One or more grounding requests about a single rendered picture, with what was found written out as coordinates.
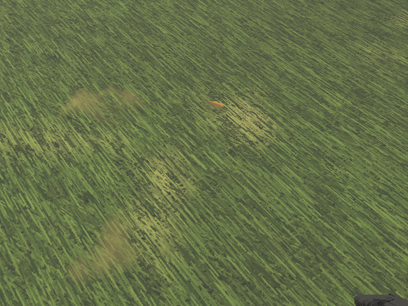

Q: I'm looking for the robot right hand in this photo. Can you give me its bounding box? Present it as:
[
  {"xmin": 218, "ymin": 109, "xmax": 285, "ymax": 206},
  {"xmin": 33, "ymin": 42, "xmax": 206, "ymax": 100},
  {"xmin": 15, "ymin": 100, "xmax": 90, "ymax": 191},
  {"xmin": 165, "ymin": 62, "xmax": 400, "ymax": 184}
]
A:
[{"xmin": 354, "ymin": 293, "xmax": 408, "ymax": 306}]

